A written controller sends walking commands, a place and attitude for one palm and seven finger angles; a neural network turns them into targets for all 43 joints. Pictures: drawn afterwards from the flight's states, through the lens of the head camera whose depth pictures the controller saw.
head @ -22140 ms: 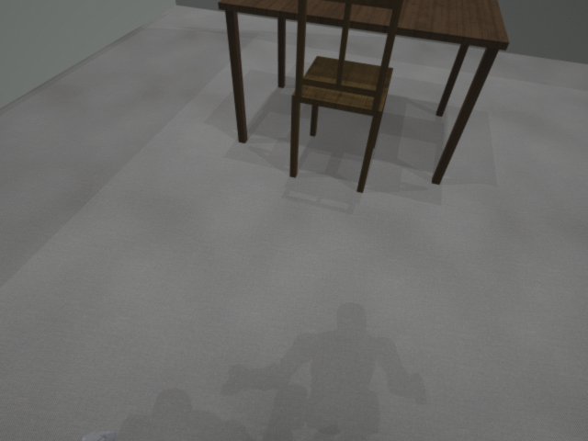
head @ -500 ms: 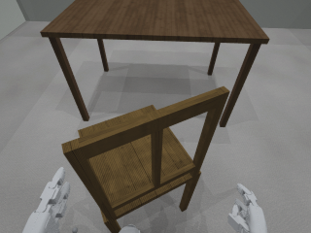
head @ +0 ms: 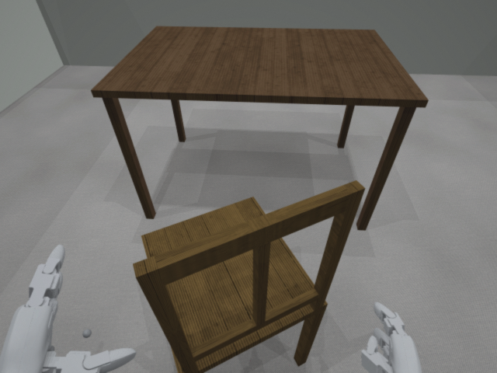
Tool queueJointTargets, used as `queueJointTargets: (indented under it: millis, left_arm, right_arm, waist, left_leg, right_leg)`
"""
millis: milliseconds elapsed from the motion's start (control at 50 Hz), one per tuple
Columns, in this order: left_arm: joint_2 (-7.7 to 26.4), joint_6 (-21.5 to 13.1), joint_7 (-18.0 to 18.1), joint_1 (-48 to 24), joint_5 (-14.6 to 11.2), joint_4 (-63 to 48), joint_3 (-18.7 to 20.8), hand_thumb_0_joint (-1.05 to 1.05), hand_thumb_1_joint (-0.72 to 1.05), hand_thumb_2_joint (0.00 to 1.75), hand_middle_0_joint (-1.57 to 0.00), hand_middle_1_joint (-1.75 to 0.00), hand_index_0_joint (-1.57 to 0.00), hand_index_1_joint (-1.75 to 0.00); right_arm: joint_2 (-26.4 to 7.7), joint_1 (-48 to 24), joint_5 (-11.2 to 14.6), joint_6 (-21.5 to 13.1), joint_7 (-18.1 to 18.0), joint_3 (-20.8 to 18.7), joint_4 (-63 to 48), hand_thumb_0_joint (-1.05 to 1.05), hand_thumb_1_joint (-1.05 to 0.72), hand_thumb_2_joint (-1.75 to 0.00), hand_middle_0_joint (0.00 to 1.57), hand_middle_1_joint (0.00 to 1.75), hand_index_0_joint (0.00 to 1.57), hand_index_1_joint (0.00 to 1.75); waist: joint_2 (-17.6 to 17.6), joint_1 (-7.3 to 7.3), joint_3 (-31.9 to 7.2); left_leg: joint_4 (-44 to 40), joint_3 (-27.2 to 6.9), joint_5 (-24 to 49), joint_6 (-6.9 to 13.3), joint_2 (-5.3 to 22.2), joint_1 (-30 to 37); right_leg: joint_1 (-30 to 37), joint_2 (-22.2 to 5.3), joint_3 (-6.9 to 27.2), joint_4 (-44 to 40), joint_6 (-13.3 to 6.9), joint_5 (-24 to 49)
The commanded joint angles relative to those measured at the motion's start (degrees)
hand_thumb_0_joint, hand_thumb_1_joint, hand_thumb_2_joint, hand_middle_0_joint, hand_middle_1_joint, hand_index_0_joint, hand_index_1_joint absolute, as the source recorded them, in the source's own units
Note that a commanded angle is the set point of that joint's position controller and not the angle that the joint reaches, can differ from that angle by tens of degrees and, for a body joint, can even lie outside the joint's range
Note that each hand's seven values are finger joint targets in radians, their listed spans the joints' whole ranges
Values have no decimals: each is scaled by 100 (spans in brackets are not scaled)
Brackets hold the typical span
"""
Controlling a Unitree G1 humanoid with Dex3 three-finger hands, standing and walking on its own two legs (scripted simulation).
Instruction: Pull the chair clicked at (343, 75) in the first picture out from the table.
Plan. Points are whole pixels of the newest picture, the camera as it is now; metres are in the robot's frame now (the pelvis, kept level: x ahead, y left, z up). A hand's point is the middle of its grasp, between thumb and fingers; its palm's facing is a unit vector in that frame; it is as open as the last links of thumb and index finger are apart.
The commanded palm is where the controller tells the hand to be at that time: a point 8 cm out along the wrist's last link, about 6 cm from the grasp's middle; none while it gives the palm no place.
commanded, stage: draw the hand back to the body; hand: left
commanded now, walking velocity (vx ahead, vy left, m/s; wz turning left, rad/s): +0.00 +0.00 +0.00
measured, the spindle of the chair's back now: (260, 286) +0.30 +0.02 -0.05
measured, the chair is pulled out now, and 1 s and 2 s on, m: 0.57 0.57 0.57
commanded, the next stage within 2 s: step back with the hand held close in 0.78 s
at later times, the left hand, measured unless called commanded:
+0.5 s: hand (71, 225) +0.23 +0.25 +0.19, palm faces +0.47 -0.78 -0.41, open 8.3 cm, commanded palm +0.18 +0.29 +0.20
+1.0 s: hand (78, 227) +0.23 +0.24 +0.19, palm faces +0.44 -0.79 -0.43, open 7.4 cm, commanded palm +0.17 +0.28 +0.20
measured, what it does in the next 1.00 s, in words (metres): stands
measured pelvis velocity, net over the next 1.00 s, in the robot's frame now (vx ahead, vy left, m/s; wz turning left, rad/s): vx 0.02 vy -0.02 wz -0.02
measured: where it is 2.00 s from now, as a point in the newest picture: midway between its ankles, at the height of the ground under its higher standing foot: outside the picture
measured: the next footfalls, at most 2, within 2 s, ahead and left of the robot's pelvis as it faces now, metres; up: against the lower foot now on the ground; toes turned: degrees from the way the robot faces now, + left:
none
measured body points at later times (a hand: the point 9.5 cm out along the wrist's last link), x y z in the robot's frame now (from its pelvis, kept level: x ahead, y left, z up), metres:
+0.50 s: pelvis +0.04 -0.01 +0.02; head +0.02 -0.03 +0.47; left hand +0.20 +0.29 +0.21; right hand +0.23 -0.22 -0.06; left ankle +0.02 +0.13 -0.72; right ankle -0.02 -0.15 -0.72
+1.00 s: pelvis +0.02 -0.02 +0.02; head +0.02 -0.04 +0.47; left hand +0.20 +0.28 +0.21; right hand +0.22 -0.25 -0.06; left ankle +0.02 +0.13 -0.72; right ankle -0.02 -0.15 -0.72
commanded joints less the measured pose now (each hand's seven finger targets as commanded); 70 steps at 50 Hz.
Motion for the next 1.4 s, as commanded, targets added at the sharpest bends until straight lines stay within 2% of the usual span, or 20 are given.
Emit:
queueJointTargets:
  millis: [0, 60, 220, 380, 420, 480, 600, 720, 860, 880, 900, 920, 980, 1020, 1080, 1120, 1140, 1260, 1340, 1380]
  left_arm:
    - [839, -416, 159, -570, 57, -1204, 759, 0, 21, 57, -10, -16, -10, -16]
    - [897, -426, 192, -743, 52, -1262, 915, 0, 32, 62, -12, -18, -12, -18]
    - [1030, -421, 173, -1309, 7, -1280, 1311, 0, 61, 76, -16, -24, -16, -24]
    - [1272, -423, 145, -2110, -87, -1165, 1775, 0, 90, 90, -20, -30, -20, -30]
    - [1016, -393, 81, -1789, -110, -804, 1625, 0, 90, 90, -20, -30, -20, -30]
    - [1003, -377, 16, -1646, -125, -676, 1599, 0, 90, 90, -20, -30, -20, -30]
    - [1317, -470, 40, -1811, -115, -1235, 1807, 0, 90, 90, -20, -30, -20, -30]
    - [1247, -459, 51, -1789, -104, -1083, 1800, 0, 90, 90, -20, -30, -20, -30]
    - [1155, -509, 5, -1915, -107, -948, 1670, 0, 90, 90, -20, -30, -20, -30]
    - [1215, -521, 13, -2306, -99, -990, 1639, 0, 90, 90, -20, -30, -20, -30]
    - [2254, -856, 31, -3223, -168, -1651, 2538, 0, 90, 90, -20, -30, -20, -30]
    - [1878, -892, -11, -2642, -151, -1020, 2367, 0, 90, 90, -20, -30, -20, -30]
    - [1253, -900, -106, -1559, -122, -659, 1918, 0, 90, 90, -20, -30, -20, -30]
    - [1205, -874, -110, -1124, -105, -775, 1905, 0, 90, 90, -20, -30, -20, -30]
    - [1348, -876, -75, -1037, -116, -1081, 1994, 0, 90, 90, -20, -30, -20, -30]
    - [1491, -920, -34, -1047, -127, -1331, 2110, 0, 90, 90, -20, -30, -20, -30]
    - [1651, -943, 12, -1080, -140, -1456, 2222, 0, 90, 90, -20, -30, -20, -30]
    - [1592, -1058, 124, -1040, -160, -1635, 2203, 0, 90, 90, -20, -30, -20, -30]
    - [1529, -1071, 161, -1021, -140, -1369, 2153, 0, 90, 90, -20, -30, -20, -30]
    - [1479, -1094, 175, -1094, -115, -1324, 2104, 0, 90, 90, -20, -30, -20, -30]
  right_arm:
    - [-558, -988, -91, -388, 54, -171, -849, 0, -90, -90, 20, 30, 20, 30]
    - [-585, -1034, -123, -396, 111, -187, -730, 0, -90, -90, 20, 30, 20, 30]
    - [-621, -1120, -183, -281, 270, -219, -567, 0, -90, -90, 20, 30, 20, 30]
    - [-667, -1179, -208, -95, 332, -258, -440, 0, -90, -90, 20, 30, 20, 30]
    - [-656, -1205, -205, -33, 376, -290, -422, 0, -90, -90, 20, 30, 20, 30]
    - [-667, -1250, -193, 76, 409, -342, -446, 0, -90, -90, 20, 30, 20, 30]
    - [-654, -1270, -186, 33, 378, -353, -496, 0, -90, -90, 20, 30, 20, 30]
    - [-660, -1267, -176, -5, 362, -383, -439, 0, -90, -90, 20, 30, 20, 30]
    - [-668, -1324, -168, -10, 357, -372, -440, 0, -90, -90, 20, 30, 20, 30]
    - [-714, -1318, -170, -23, 353, -359, -414, 0, -90, -90, 20, 30, 20, 30]
    - [-827, -1079, -125, 79, 399, -397, -565, 0, -90, -90, 20, 30, 20, 30]
    - [-739, -1092, -153, 126, 408, -410, -439, 0, -90, -90, 20, 30, 20, 30]
    - [-762, -1120, -185, 280, 459, -423, -543, 0, -90, -90, 20, 30, 20, 30]
    - [-770, -1161, -196, 423, 477, -465, -613, 0, -90, -90, 20, 30, 20, 30]
    - [-767, -1175, -179, 529, 447, -495, -700, 0, -90, -90, 20, 30, 20, 30]
    - [-751, -1193, -175, 536, 410, -492, -748, 0, -90, -90, 20, 30, 20, 30]
    - [-765, -1197, -176, 519, 381, -497, -725, 0, -90, -90, 20, 30, 20, 30]
    - [-751, -1047, -169, 340, 326, -479, -720, 0, -90, -90, 20, 30, 20, 30]
    - [-778, -1008, -156, 226, 322, -506, -652, 0, -90, -90, 20, 30, 20, 30]
    - [-757, -989, -160, 185, 330, -493, -672, 0, -90, -90, 20, 30, 20, 30]
  waist:
    - [77, -2, 228]
    - [265, 24, 173]
    - [15, 63, 13]
    - [195, 70, -108]
    - [-143, 77, -37]
    - [-303, 86, -26]
    - [89, 107, -335]
    - [-130, 73, -221]
    - [-198, 58, 36]
    - [-104, 13, 4]
    - [-183, -176, 391]
    - [-568, -235, 285]
    - [-349, -229, -25]
    - [-187, -214, -340]
    - [-356, -214, -531]
    - [-288, -200, -607]
    - [60, -208, -621]
    - [308, -202, -563]
    - [147, -245, -278]
    - [-174, -261, -132]
  left_leg:
    - [-1377, 32, 643, 176, -80, 696]
    - [-1586, 56, 1065, 158, -70, 949]
    - [-1829, 149, 2077, 159, 1, 1410]
    - [-1905, 284, 2581, 163, 12, 1746]
    - [-1901, 311, 2635, 185, 32, 1735]
    - [-1896, 372, 2656, 219, 34, 1735]
    - [-1832, 451, 2699, 217, -5, 1884]
    - [-1810, 474, 2720, 235, 20, 1900]
    - [-1883, 437, 2252, 251, 14, 1805]
    - [-1890, 446, 2217, 257, 4, 1847]
    - [-1564, 341, 1989, 344, 88, 1442]
    - [-1441, 267, 1895, 322, 87, 1401]
    - [-1483, 238, 2286, 317, 145, 1349]
    - [-1514, 227, 2818, 331, 226, 1379]
    - [-1621, 149, 3074, 318, 327, 1306]
    - [-1707, 96, 2995, 321, 380, 1243]
    - [-1805, 79, 2886, 335, 389, 1204]
    - [-1993, -118, 2056, 352, 503, 668]
    - [-2026, -134, 733, 317, 422, 225]
    - [-1885, -81, 146, 299, 318, 98]
  right_leg:
    - [-91, 12, -76, -1150, -339, 582]
    - [229, 3, -51, -1233, -356, 1015]
    - [769, -7, -82, -1405, -333, 2012]
    - [1035, -40, -33, -1555, -311, 2617]
    - [1023, -43, -63, -1568, -281, 2720]
    - [1050, -47, -43, -1611, -253, 2898]
    - [1160, -88, 35, -1619, -254, 3091]
    - [1082, -97, 14, -1627, -224, 3197]
    - [902, -90, 34, -1754, -222, 2631]
    - [870, -96, 45, -1761, -219, 2582]
    - [291, -381, 575, -1995, -230, 3209]
    - [354, -507, 575, -1926, -275, 3400]
    - [443, -521, 470, -1701, -240, 3373]
    - [540, -469, 379, -1557, -200, 3383]
    - [527, -397, 233, -1411, -141, 3082]
    - [468, -370, 208, -1347, -120, 2765]
    - [465, -375, 226, -1315, -123, 2572]
    - [407, -267, 170, -1157, -101, 1747]
    - [198, -294, 302, -1366, -142, 1241]
    - [-63, -359, 458, -1609, -166, 876]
